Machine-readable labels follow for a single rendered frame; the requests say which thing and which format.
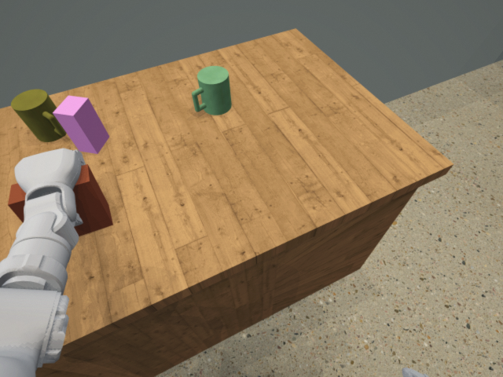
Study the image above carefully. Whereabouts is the left robot hand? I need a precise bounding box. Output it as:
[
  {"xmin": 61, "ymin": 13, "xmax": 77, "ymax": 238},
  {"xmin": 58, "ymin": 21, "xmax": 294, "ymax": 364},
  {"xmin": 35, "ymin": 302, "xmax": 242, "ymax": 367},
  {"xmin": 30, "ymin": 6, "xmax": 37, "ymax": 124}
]
[{"xmin": 14, "ymin": 148, "xmax": 86, "ymax": 227}]

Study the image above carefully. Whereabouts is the sponge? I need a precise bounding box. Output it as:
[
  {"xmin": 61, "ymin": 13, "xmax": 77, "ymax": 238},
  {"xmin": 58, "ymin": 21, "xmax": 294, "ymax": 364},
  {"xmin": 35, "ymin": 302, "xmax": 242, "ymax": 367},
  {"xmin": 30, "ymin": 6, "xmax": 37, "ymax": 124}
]
[{"xmin": 8, "ymin": 164, "xmax": 113, "ymax": 236}]

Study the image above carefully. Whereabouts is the robot left forearm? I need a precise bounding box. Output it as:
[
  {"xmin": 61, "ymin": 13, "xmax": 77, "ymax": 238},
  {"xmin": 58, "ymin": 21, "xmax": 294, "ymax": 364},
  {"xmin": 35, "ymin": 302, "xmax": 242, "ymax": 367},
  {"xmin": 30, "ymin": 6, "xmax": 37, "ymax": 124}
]
[{"xmin": 0, "ymin": 182, "xmax": 79, "ymax": 295}]

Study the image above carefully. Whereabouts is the robot left upper arm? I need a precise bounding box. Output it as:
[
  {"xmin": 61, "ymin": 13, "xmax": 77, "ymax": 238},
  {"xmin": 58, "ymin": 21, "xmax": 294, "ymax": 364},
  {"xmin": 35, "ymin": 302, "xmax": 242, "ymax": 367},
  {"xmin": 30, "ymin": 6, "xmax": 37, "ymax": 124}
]
[{"xmin": 0, "ymin": 287, "xmax": 69, "ymax": 377}]

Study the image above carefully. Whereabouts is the table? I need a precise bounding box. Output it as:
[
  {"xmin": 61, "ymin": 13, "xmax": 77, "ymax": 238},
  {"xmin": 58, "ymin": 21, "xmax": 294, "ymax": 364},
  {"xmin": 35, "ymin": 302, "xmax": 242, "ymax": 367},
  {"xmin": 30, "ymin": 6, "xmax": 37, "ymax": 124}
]
[{"xmin": 0, "ymin": 28, "xmax": 453, "ymax": 377}]

